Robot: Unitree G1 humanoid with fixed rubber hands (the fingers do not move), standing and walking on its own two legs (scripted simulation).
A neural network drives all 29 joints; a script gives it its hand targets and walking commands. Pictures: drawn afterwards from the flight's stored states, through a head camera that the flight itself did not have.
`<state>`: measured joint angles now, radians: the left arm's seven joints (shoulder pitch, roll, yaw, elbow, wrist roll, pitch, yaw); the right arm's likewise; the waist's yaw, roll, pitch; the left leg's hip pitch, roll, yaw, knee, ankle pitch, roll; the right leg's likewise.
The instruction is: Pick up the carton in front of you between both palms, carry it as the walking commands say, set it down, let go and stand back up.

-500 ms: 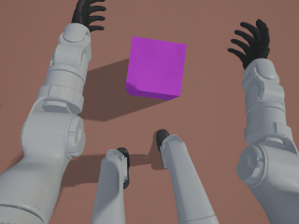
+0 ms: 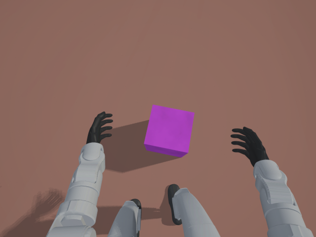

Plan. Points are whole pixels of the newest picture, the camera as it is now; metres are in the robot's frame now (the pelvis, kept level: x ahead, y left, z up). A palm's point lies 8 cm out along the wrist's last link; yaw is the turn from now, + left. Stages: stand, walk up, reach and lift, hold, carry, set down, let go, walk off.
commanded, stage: let go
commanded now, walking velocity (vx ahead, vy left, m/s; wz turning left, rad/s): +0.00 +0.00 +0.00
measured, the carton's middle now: (168, 133) +0.46 -0.08 -0.60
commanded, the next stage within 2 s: stand in 0.92 s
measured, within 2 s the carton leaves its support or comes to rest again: neither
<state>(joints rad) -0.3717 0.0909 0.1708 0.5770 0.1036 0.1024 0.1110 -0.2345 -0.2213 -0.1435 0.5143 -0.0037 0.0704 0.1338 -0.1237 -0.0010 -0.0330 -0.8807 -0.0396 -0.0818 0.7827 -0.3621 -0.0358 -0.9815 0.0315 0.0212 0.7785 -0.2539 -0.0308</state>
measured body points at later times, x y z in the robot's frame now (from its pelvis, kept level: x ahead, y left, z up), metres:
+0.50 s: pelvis +0.04 +0.04 +0.05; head +0.08 +0.04 +0.49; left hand +0.23 +0.27 -0.03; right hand +0.21 -0.20 -0.03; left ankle -0.01 +0.14 -0.69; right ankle +0.05 -0.09 -0.69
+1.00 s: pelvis +0.04 +0.02 +0.04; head +0.04 +0.01 +0.49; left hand +0.21 +0.27 -0.04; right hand +0.20 -0.24 -0.04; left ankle -0.01 +0.14 -0.69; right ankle +0.05 -0.09 -0.69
